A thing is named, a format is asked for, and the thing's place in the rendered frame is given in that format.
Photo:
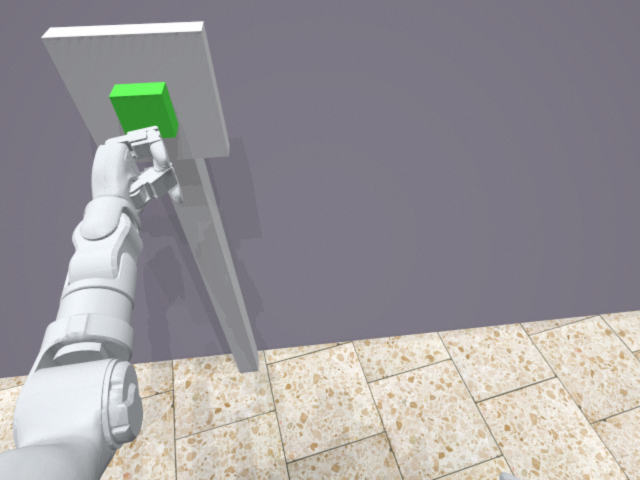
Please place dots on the left robot hand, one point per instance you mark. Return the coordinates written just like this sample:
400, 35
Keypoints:
115, 173

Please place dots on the left robot forearm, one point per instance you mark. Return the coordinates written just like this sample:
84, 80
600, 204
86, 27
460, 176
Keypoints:
94, 318

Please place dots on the robot left upper arm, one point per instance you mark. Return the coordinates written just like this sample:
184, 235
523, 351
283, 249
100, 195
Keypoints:
72, 419

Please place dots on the button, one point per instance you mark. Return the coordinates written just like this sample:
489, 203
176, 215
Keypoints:
143, 105

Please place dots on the panel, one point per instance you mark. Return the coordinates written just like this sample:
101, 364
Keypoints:
91, 60

